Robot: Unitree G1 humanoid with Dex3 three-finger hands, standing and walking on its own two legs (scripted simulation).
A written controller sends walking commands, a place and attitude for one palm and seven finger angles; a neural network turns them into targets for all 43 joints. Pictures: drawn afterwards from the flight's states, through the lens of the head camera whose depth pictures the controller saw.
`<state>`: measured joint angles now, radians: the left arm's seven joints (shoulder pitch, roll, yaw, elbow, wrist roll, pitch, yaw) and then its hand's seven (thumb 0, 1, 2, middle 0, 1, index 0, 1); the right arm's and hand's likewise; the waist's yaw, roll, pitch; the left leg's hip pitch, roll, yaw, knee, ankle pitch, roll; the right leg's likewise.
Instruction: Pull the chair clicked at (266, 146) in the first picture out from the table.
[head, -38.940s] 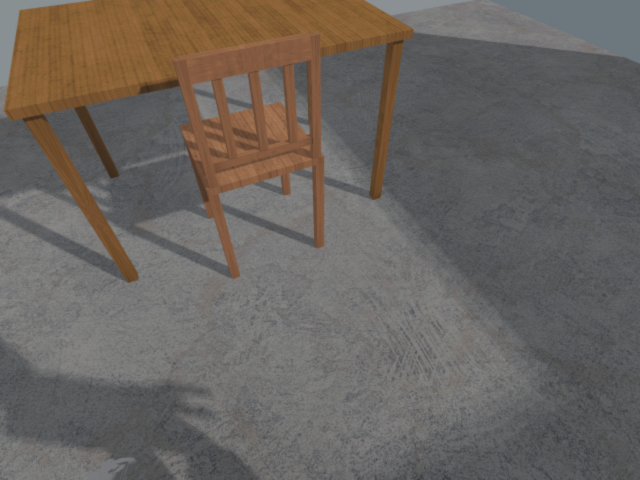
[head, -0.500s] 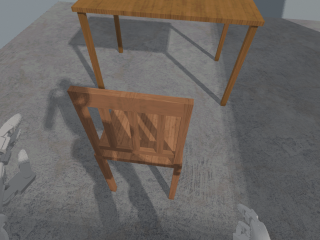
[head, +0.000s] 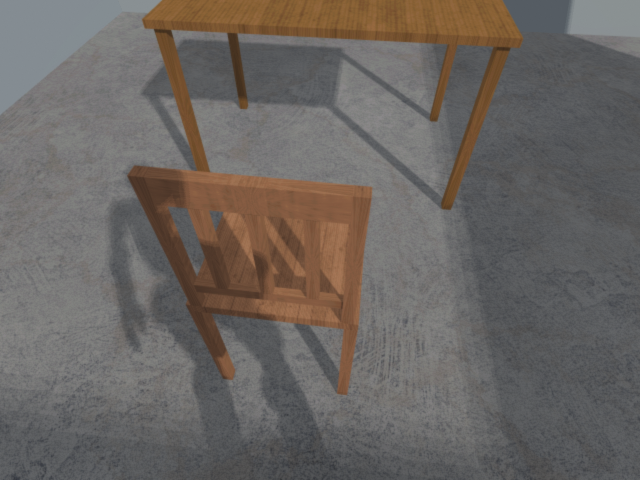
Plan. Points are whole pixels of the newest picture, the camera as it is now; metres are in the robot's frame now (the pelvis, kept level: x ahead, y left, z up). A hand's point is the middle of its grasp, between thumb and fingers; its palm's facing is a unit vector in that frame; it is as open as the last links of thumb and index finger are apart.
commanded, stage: let the arm hang, fingers relaxed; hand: left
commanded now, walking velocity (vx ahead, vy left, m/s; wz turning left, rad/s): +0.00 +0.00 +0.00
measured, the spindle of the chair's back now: (261, 254) +0.51 +0.14 -0.10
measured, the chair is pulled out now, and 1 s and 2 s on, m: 0.71 0.71 0.71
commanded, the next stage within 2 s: look to check the result in 0.58 s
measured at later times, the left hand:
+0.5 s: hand out of the picture -0.01 +0.15 -0.17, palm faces +0.02 -0.99 -0.17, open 7.3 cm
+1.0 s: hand out of the picture +0.00 +0.14 -0.17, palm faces +0.04 -0.98 -0.18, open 7.3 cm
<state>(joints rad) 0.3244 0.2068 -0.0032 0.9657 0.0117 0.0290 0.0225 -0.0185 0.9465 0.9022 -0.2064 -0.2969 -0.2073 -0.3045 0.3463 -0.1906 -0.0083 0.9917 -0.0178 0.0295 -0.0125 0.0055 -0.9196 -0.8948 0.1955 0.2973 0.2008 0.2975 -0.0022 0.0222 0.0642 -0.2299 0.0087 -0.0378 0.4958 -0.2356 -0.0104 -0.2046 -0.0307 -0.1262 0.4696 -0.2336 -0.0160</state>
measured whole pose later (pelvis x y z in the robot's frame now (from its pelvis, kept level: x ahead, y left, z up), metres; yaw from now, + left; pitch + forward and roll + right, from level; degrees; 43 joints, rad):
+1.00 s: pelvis +0.01 -0.02 +0.00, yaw -1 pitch -2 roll +0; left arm 0.32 0.12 -0.01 1.07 0.01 0.00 0.03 0.00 0.91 0.90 -0.20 -0.30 -0.20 -0.30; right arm 0.34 -0.11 0.00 1.08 -0.01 0.00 -0.03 0.00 -0.91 -0.89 0.19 0.30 0.20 0.30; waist 0.01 0.02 0.05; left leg -0.21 0.03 -0.03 0.46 -0.23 -0.03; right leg -0.20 -0.01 -0.12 0.47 -0.24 -0.04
